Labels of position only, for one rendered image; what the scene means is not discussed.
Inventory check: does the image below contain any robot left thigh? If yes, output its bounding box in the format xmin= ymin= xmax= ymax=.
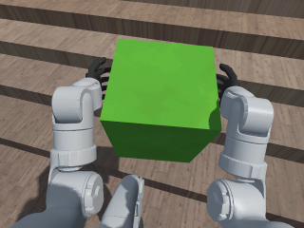
xmin=98 ymin=175 xmax=144 ymax=228

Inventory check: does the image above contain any right robot upper arm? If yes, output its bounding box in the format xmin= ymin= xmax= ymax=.
xmin=206 ymin=179 xmax=294 ymax=228

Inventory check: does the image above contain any left robot forearm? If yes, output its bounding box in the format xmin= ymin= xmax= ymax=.
xmin=46 ymin=77 xmax=103 ymax=206

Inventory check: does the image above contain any robot right hand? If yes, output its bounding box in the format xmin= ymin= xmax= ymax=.
xmin=216 ymin=64 xmax=240 ymax=107

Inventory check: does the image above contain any left robot upper arm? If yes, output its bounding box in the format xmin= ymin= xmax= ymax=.
xmin=10 ymin=171 xmax=104 ymax=228

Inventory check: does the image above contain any right robot forearm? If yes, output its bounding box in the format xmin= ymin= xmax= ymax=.
xmin=218 ymin=85 xmax=275 ymax=213

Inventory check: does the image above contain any carton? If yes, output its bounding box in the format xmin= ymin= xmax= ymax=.
xmin=100 ymin=38 xmax=222 ymax=163

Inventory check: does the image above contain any robot left hand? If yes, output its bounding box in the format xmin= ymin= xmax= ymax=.
xmin=85 ymin=57 xmax=111 ymax=100

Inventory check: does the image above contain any robot left shin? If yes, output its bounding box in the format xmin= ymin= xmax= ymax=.
xmin=132 ymin=175 xmax=142 ymax=228

